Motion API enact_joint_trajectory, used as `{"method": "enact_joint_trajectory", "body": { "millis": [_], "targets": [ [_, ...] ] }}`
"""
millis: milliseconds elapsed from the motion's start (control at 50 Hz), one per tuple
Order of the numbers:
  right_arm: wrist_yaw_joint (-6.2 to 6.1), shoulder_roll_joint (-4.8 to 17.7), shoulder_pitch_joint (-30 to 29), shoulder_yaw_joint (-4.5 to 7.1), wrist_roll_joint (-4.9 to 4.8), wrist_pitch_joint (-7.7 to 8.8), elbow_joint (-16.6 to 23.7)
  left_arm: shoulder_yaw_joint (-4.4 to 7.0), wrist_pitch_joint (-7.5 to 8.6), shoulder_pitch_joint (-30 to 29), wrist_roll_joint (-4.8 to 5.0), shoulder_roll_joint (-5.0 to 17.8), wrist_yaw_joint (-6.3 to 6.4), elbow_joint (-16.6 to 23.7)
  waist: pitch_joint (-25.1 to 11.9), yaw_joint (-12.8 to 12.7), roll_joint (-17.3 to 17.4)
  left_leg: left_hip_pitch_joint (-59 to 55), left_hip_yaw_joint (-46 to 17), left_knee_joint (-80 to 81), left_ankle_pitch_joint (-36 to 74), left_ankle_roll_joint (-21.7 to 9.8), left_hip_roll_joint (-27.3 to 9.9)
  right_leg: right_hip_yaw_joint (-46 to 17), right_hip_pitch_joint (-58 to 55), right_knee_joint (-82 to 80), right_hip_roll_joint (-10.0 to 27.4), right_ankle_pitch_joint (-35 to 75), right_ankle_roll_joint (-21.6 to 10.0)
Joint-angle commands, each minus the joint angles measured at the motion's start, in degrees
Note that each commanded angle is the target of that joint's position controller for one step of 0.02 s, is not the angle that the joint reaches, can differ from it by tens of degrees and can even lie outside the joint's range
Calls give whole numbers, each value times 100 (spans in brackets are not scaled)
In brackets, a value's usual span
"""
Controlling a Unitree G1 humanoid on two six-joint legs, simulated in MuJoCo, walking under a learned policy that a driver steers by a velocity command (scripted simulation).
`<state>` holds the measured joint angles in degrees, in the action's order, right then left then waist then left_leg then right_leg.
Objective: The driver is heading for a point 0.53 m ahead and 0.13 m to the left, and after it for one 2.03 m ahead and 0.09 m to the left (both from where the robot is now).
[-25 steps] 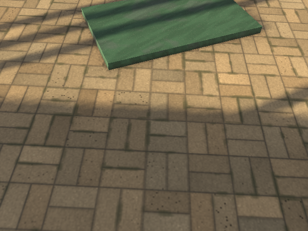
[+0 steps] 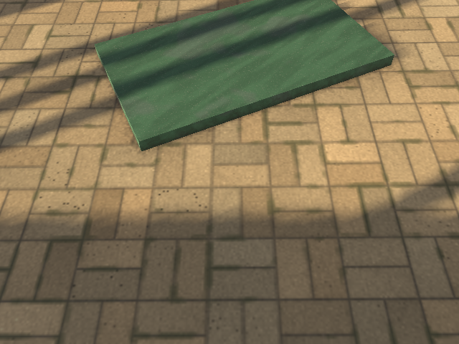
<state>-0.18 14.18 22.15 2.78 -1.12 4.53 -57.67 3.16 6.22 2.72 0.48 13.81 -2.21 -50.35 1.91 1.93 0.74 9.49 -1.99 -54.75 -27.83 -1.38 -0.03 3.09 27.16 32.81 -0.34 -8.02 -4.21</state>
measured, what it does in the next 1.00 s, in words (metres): walks ahead, turning left: left foot, then right foot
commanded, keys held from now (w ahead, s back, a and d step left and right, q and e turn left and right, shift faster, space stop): w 0.10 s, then w+q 0.44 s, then q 0.18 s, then e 0.28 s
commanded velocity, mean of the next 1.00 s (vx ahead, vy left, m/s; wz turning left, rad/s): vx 0.37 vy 0.00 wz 0.26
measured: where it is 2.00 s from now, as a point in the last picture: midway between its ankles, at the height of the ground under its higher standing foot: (205, 318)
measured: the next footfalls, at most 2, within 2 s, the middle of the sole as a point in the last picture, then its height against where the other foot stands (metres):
left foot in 0.50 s outside the picture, level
right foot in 0.96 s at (231, 276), level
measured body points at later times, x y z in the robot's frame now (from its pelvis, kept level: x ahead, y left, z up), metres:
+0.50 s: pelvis +0.28 +0.04 -0.01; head +0.31 +0.05 +0.44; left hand +0.23 +0.31 -0.15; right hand +0.50 -0.17 -0.10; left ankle +0.39 +0.15 -0.72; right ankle +0.10 -0.10 -0.72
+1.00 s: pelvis +0.49 +0.08 +0.01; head +0.51 +0.09 +0.46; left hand +0.55 +0.38 -0.10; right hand +0.69 -0.14 -0.11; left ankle +0.40 +0.15 -0.72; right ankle +0.62 +0.01 -0.72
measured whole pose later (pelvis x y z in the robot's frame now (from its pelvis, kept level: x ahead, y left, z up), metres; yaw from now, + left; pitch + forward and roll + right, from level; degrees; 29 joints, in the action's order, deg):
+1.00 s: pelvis +0.49 +0.08 +0.01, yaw +17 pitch +2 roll +1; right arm -1.5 14.8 10.7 2.9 0.7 2.0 -45.6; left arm 2.6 4.5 7.7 -0.7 15.1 -1.2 -47.8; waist 0.1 0.1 -1.2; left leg 10.0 -1.7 -30.3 -21.2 -3.8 5.9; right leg -0.9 25.6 29.9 0.2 -5.4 -1.5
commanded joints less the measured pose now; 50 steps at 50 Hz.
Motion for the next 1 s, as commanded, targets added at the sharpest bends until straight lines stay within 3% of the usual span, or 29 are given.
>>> {"method": "enact_joint_trajectory", "body": {
  "millis": [20,40,60,100,120,160,280,400,440,460,480,500,520,540,560,580,600,620,660,720,780,840,900,940,960,980,1000],
  "targets": [
    [13,768,-381,109,-165,323,607,184,-11,1260,20,796,59,-99,-1018,-648,-628,3349,-305,-2169,428,-185,-429,-2875,-3497,-1681,1870,-309,-1101],
    [-37,735,-576,151,-80,290,629,123,-5,901,-24,614,37,-44,-628,-469,-350,3077,-209,-1779,820,-167,-634,-2314,-2657,-1869,1636,130,-973],
    [-68,654,-492,187,-25,209,614,70,15,758,-81,465,21,-51,-465,-264,-423,2696,-233,-1472,1078,-166,-797,-1904,-2120,-2060,1421,353,-865],
    [-82,361,-263,165,-5,63,572,74,37,866,-91,491,14,-167,-376,-108,-540,2338,-167,-1144,1262,-119,-872,-1546,-1654,-2352,1289,585,-922],
    [-86,324,-275,168,-14,11,583,95,53,940,-94,583,43,-223,-290,-66,-516,2426,-151,-993,1402,-76,-901,-1339,-1585,-2462,1300,738,-954],
    [-91,371,-627,189,-8,-48,708,138,69,1091,-122,748,129,-304,-118,-117,-410,2855,-194,-529,1917,8,-946,-1063,-1669,-2616,1343,906,-948],
    [45,263,-1607,148,-18,-26,1041,126,44,1384,-101,827,267,-432,123,-424,-362,3031,-109,1201,3452,-40,-672,-146,-2098,-2768,1230,1086,-604],
    [268,201,-2386,69,-13,-36,1544,164,-132,1772,-19,924,307,-620,397,-650,-282,3365,246,1949,2862,-244,-506,288,-3304,-2287,1623,1765,-469],
    [345,325,-2275,119,-14,-42,1673,208,-212,1597,10,1079,342,-549,237,-463,-441,2920,551,2009,2260,-411,-282,474,-3473,-1726,1677,3232,-344],
    [363,449,-2018,183,-6,-56,1677,237,-253,1512,16,1174,371,-496,-9,-291,-579,2432,751,1960,1974,-514,-72,574,-3497,-1228,1669,4288,-272],
    [367,639,-1371,299,-12,-67,1559,250,-309,1404,10,1220,401,-441,-384,81,-621,1575,903,2044,1898,-653,182,707,-3356,-324,1573,5025,-170],
    [312,985,-428,491,-26,-82,1329,221,-330,1354,8,1172,422,-370,-880,545,-442,146,760,2351,2187,-875,346,825,-2709,979,1315,4721,26],
    [171,1577,368,661,-27,-136,1208,119,-252,1472,-138,925,407,-187,-1512,689,590,-1595,-1054,2430,2375,-1309,-818,886,-1120,2956,921,2222,271],
    [193,1747,104,628,-24,-83,1357,-98,-21,1852,-123,243,278,29,-2187,117,1631,-3210,-4409,3512,1540,-2450,-2035,-61,1125,4791,-380,-2347,525],
    [202,1305,108,495,53,-59,1400,37,217,1226,67,837,186,134,-2094,438,906,-3084,-4160,3750,2049,-2162,-1941,-957,1673,5069,-39,-2284,365],
    [179,1042,-223,421,108,-26,1483,60,301,828,192,941,167,289,-1421,361,574,-2389,-3093,3597,3175,-1914,-1738,-866,1769,4894,190,-1915,264],
    [195,916,-655,375,97,-6,1587,66,289,778,114,868,215,252,-929,62,-162,-1394,-2265,3567,4321,-1725,-1464,-806,1462,4403,433,-1600,306],
    [177,761,-958,334,77,-16,1683,141,208,809,-12,943,274,228,-734,-132,-279,-724,-1750,3590,4835,-1575,-1265,-753,1113,3937,597,-1470,369],
    [137,792,-1089,317,123,-48,1781,170,-8,971,-78,838,305,313,-620,-374,-109,65,-1430,3728,5470,-1549,-1061,-715,602,3484,624,-1346,521],
    [27,1090,-957,407,98,-85,1800,134,-165,813,-146,643,383,482,-659,-409,102,428,-1017,3682,6099,-1493,-797,-559,519,2450,361,-753,753],
    [-84,888,-935,328,46,-194,1778,59,-193,598,-107,518,339,477,-899,-251,366,279,-552,3587,5782,-1162,-604,-451,239,1223,297,458,773],
    [-117,681,-763,207,146,-195,1584,20,-144,259,-73,512,220,509,-905,-25,430,97,-505,3616,5234,-986,-720,-476,-150,480,318,1337,649],
    [-81,728,-886,177,244,-141,1441,70,-111,125,-80,718,155,575,-654,-21,463,-210,-636,3412,5124,-984,-984,-529,-102,179,310,798,418],
    [-110,868,-1007,215,170,-179,1393,123,-81,189,-89,884,113,644,-541,-135,480,-481,-671,2966,5165,-911,-1028,-411,-62,-148,203,411,225],
    [-149,906,-992,227,119,-220,1380,161,-73,376,-107,981,94,622,-581,-237,393,-524,-613,2603,5071,-766,-906,-398,-337,-511,163,877,104],
    [-193,922,-847,237,150,-223,1409,237,-77,579,-132,1248,104,616,-799,-227,64,-374,-414,2022,4759,-520,-558,-783,-915,-544,397,2603,-116],
    [-213,819,-511,219,235,-194,1501,313,-112,707,-164,1559,118,647,-1195,29,-702,399,-79,1033,3497,-153,75,-1661,-1927,-408,1001,4158,-701]
  ]
}}
Velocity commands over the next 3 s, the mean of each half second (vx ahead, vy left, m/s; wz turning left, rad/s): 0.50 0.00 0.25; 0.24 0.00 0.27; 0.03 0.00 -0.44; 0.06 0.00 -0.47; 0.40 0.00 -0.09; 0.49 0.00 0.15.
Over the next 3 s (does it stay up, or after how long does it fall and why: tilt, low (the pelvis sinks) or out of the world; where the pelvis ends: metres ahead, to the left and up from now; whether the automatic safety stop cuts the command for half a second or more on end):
stays up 0.97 -0.04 0.02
